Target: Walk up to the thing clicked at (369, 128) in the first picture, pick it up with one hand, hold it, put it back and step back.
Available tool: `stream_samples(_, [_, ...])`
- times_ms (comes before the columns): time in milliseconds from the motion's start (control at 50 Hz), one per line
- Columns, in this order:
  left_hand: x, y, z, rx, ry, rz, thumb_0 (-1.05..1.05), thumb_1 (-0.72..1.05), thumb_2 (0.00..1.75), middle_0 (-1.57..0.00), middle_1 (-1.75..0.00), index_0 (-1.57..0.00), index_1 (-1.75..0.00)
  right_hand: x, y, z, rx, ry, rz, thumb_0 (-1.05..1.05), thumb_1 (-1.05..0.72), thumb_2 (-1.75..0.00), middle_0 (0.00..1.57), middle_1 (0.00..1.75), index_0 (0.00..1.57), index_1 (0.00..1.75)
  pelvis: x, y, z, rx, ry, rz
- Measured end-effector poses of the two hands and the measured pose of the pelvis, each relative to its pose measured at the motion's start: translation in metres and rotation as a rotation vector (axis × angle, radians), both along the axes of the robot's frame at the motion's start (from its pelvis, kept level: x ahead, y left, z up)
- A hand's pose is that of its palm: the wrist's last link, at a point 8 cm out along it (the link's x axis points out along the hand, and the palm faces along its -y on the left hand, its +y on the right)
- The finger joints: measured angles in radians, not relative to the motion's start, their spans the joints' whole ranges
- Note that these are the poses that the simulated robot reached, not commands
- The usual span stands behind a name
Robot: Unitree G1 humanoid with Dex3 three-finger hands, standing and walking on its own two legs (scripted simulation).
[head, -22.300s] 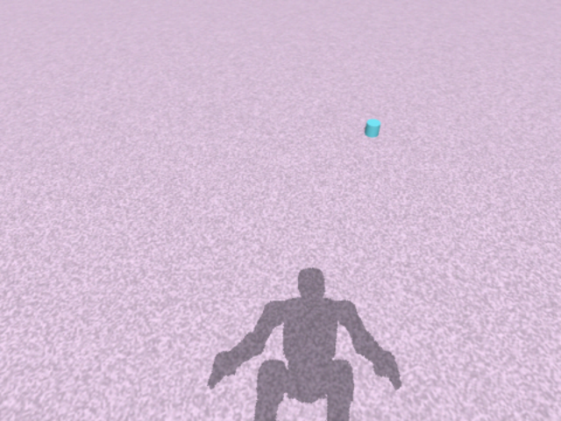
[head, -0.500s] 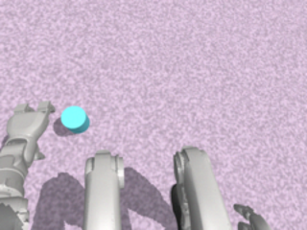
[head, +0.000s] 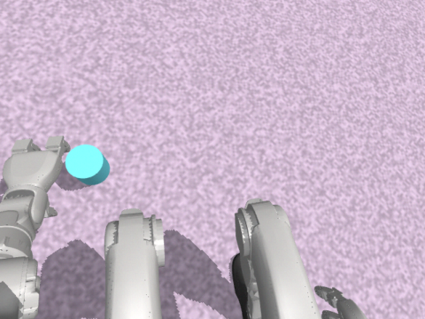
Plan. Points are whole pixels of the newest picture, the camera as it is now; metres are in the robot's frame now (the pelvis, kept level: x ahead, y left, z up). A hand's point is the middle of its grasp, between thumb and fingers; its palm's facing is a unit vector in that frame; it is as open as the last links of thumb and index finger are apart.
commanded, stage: rise first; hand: left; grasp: from above
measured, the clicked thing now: (89, 165) +0.46 +0.28 -0.30
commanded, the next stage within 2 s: approach in 0.38 s
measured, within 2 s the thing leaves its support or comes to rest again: neither
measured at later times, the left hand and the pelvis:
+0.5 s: hand (55, 183) +0.39 +0.31 -0.19, palm faces -0.46 -0.09 -0.89, open 13.8 cm; pelvis +0.00 -0.01 -0.01, yaw +0 degrees
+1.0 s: hand (97, 138) +0.50 +0.23 -0.19, palm faces -0.38 -0.04 -0.92, open 13.8 cm; pelvis +0.01 +0.00 -0.01, yaw -2 degrees
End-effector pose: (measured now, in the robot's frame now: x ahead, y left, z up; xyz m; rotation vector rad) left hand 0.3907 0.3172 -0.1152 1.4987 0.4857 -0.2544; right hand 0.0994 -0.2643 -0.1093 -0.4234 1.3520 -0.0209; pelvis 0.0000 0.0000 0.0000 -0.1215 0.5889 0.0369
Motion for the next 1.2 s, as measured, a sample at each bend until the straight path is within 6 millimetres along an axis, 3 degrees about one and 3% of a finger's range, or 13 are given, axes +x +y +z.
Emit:
stream_samples(620, [0.014,-0.012,-0.017,-0.009,0.004,-0.017,0.00,-0.46,0.96,-0.13,-1.00,-0.13,-1.00,-0.005,-0.008,-0.013,-0.006,0.038,0.020,0.00,-0.90,-0.89,0.20,0.30,0.20,0.30,0.003,-0.006,-0.014,0.009,-0.008,-0.009])
stream_samples(780, [0.054,-0.047,-0.020,-0.013,-0.038,-0.083,0.00,-0.46,0.95,-0.11,-1.05,-0.13,-1.04,-0.019,-0.010,-0.004,-0.040,0.044,0.016,0.00,-0.90,-0.89,0.20,0.30,0.20,0.30,0.001,-0.006,-0.016,0.002,0.001,-0.016])
stream_samples(880, [0.086,-0.075,-0.020,-0.016,-0.078,-0.085,0.00,-0.47,0.95,-0.10,-1.07,-0.12,-1.06,-0.040,-0.013,0.003,-0.057,0.069,-0.020,0.00,-0.90,-0.89,0.20,0.30,0.20,0.30,0.003,-0.005,-0.016,-0.006,0.012,-0.023])
stream_samples(960, [0.102,-0.085,-0.017,0.006,-0.088,-0.054,0.00,-0.48,0.96,-0.09,-1.08,-0.12,-1.06,-0.059,-0.013,0.006,-0.046,0.102,-0.059,0.00,-0.91,-0.89,0.20,0.30,0.20,0.30,0.005,-0.004,-0.015,-0.007,0.024,-0.030])
stream_samples(1060, [0.102,-0.075,-0.013,0.038,-0.053,0.021,0.00,-0.49,0.97,-0.09,-1.06,-0.11,-1.05,-0.075,-0.008,0.002,-0.001,0.140,-0.101,0.00,-0.91,-0.89,0.20,0.30,0.20,0.30,0.006,-0.004,-0.012,-0.001,0.028,-0.036])
stream_samples(1200, [0.063,-0.035,-0.020,0.044,0.100,0.096,0.00,-0.51,0.98,-0.08,-1.04,-0.10,-1.04,-0.067,0.001,-0.007,0.055,0.161,-0.081,0.00,-0.91,-0.89,0.20,0.30,0.20,0.30,0.005,-0.007,-0.008,0.012,0.010,-0.027])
